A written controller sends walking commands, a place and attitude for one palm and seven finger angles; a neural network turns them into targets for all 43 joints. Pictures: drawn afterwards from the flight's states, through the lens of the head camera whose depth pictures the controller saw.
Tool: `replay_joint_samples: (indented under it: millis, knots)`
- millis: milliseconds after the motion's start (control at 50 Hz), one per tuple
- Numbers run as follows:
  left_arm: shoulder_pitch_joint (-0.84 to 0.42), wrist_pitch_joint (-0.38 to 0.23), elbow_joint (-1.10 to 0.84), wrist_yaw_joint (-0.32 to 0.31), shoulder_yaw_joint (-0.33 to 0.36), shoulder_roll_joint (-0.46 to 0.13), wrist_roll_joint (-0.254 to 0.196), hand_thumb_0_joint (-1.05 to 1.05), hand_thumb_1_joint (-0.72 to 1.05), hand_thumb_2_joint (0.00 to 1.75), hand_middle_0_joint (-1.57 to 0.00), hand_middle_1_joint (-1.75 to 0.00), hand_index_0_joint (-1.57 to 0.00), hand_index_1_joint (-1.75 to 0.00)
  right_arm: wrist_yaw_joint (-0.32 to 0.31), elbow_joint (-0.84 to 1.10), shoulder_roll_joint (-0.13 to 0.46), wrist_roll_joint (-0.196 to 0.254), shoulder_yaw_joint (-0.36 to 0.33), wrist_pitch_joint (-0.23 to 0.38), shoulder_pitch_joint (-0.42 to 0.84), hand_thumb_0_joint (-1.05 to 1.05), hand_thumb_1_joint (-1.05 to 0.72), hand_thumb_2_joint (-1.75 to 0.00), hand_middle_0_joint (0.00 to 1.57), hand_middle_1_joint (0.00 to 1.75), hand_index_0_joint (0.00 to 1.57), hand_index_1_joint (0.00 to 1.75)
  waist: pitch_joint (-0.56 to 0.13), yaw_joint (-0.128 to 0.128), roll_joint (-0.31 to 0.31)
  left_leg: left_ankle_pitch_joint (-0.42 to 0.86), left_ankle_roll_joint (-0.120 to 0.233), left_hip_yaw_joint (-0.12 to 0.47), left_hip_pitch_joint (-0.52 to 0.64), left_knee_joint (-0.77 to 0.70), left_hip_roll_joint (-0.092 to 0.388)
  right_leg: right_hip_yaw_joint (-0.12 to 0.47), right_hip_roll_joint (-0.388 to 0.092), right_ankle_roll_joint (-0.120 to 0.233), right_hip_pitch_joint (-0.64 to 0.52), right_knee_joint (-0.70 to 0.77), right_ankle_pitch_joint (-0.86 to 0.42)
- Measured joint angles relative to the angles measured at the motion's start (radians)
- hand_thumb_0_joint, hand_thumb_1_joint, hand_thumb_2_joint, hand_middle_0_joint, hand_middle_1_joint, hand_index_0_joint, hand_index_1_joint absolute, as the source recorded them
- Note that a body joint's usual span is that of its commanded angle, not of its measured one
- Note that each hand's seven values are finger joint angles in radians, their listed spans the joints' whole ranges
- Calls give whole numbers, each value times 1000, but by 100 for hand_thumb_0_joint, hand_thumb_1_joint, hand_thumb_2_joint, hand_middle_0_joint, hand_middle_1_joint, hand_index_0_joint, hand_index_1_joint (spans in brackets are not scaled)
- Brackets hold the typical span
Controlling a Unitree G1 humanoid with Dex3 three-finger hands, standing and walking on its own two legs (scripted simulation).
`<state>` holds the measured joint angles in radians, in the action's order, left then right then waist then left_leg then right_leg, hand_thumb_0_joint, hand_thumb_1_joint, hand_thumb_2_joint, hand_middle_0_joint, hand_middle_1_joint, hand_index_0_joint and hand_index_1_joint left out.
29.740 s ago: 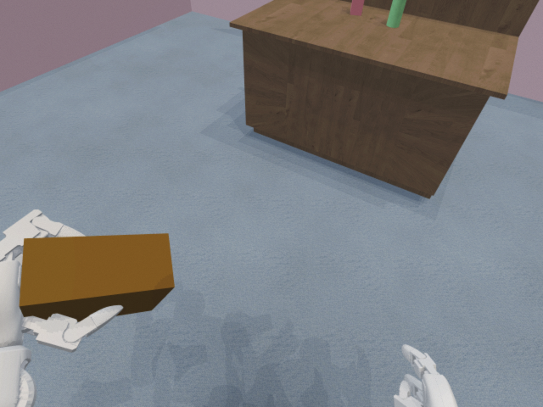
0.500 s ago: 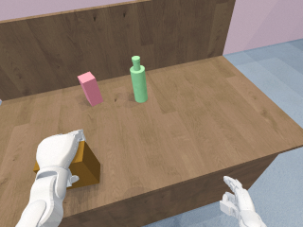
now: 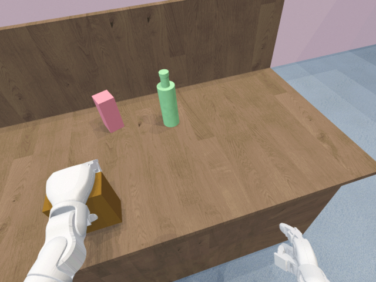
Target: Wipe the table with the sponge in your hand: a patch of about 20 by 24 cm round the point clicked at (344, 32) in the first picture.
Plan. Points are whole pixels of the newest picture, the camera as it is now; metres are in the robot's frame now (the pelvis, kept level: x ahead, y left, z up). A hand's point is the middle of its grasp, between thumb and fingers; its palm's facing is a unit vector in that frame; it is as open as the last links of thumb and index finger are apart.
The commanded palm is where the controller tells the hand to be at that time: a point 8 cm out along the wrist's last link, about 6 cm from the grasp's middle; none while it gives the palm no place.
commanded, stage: move the sponge above the wiping area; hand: left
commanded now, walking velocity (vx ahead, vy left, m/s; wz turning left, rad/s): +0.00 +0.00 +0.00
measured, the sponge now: (91, 210) +0.25 +0.29 -0.01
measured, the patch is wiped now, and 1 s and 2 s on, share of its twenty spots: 0.00 0.00 0.00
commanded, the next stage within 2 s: none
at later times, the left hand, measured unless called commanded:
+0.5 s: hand (95, 198) +0.26 +0.27 +0.03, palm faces -0.05 -0.12 -0.99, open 9.9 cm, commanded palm +0.23 +0.26 +0.09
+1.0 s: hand (92, 209) +0.24 +0.26 +0.02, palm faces -0.09 -0.15 -0.99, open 9.9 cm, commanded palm +0.22 +0.26 +0.09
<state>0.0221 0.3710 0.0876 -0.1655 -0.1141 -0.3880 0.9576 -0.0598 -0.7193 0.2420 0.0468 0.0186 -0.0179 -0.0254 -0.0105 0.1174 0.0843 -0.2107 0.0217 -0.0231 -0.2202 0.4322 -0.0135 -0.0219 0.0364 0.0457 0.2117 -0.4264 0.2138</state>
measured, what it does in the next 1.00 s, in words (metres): stands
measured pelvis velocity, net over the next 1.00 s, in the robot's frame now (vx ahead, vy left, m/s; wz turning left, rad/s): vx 0.00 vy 0.00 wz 0.01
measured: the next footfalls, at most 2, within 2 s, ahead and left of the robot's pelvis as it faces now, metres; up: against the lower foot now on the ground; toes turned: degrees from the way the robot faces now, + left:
none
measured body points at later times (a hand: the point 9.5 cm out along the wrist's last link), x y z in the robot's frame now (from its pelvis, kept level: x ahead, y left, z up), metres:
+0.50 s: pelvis +0.01 +0.00 +0.00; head +0.02 -0.04 +0.45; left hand +0.26 +0.27 +0.08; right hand +0.25 -0.22 -0.10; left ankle +0.01 +0.10 -0.74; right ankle +0.01 -0.09 -0.74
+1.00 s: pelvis +0.00 +0.00 +0.00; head +0.00 -0.04 +0.45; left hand +0.24 +0.27 +0.07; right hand +0.25 -0.21 -0.09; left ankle +0.01 +0.10 -0.74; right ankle +0.01 -0.09 -0.74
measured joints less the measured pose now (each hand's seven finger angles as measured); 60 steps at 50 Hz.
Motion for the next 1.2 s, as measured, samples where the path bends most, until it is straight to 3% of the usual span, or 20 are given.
replay_joint_samples:
  millis: [100,200,300,400,500,600,740,840,940,1020,1100,1200]
  knots:
    - [-16,62,37,37,-33,23,-17,0,-49,106,-75,-135,-75,-136,3,4,15,9,0,-8,-5,2,-90,-90,20,30,20,30,-6,-14,13,3,4,4,-7,-3,-6,-4,-6,-3,8,-3,3]
    - [-8,4,49,58,-65,38,-3,0,-49,106,-75,-135,-75,-136,-2,8,16,-1,-4,-2,-12,2,-90,-90,20,30,20,30,-4,-13,4,-4,4,3,-14,6,-5,-3,-5,-2,17,-16,12]
    - [-13,-42,55,4,-47,31,28,0,-49,106,-75,-135,-76,-135,-2,3,8,-6,-10,4,-15,2,-91,-90,20,30,20,30,-4,-7,-12,-14,-2,-2,-16,15,3,3,3,4,20,-20,16]
    - [-24,12,66,-31,-21,33,11,0,-49,106,-75,-135,-76,-136,9,-1,11,4,-16,-1,-10,2,-91,-90,20,30,20,30,-16,-9,-7,-19,-4,-2,-20,17,6,4,6,5,23,-19,19]
    - [17,65,36,6,-30,41,-13,0,-49,106,-75,-135,-75,-136,19,12,21,8,-16,-15,-3,2,-91,-90,20,30,20,30,-25,-15,4,-22,-2,-1,-16,15,2,3,3,3,20,-20,24]
    - [50,31,6,34,-60,42,-7,0,-49,106,-75,-135,-75,-136,13,25,23,0,-17,-14,0,2,-91,-90,20,30,20,30,-18,-5,1,-26,-1,5,-13,23,1,-3,2,3,13,-25,29]
    - [29,-21,-6,-6,-54,29,22,0,-49,107,-75,-135,-76,-135,9,18,6,-6,-16,-3,8,2,-91,-90,20,30,20,30,-11,10,-5,-25,-4,8,-10,25,4,-5,5,7,8,-23,25]
    - [20,33,1,-12,-32,27,2,0,-49,107,-75,-135,-76,-136,17,13,0,5,-6,-16,15,2,-91,-90,20,30,20,30,-22,2,5,-17,-4,5,-2,13,3,-2,4,5,2,-14,19]
    - [34,72,15,35,-34,30,-18,0,-49,107,-75,-135,-75,-136,18,21,5,9,2,-31,15,2,-90,-90,20,30,20,30,-20,-8,6,-10,-2,6,0,8,0,-3,2,3,0,-11,14]
    - [56,25,4,54,-49,29,-13,0,-49,107,-75,-135,-75,-136,10,25,11,0,-4,-21,3,2,-90,-90,20,30,20,30,-9,-3,-1,-11,0,8,-3,16,1,-5,2,2,0,-13,12]
    - [55,-39,-4,29,-54,22,12,0,-49,107,-75,-135,-76,-136,2,17,13,-9,-15,-5,-8,2,-90,-90,20,30,20,30,0,7,-5,-13,0,8,-4,23,3,-5,4,3,-2,-13,9]
    - [16,-40,9,-23,-42,21,15,0,-49,107,-75,-135,-76,-135,0,-1,9,-2,-19,1,-8,2,-91,-90,20,30,20,30,-4,7,2,-7,1,5,-4,17,1,-1,2,1,0,-10,4]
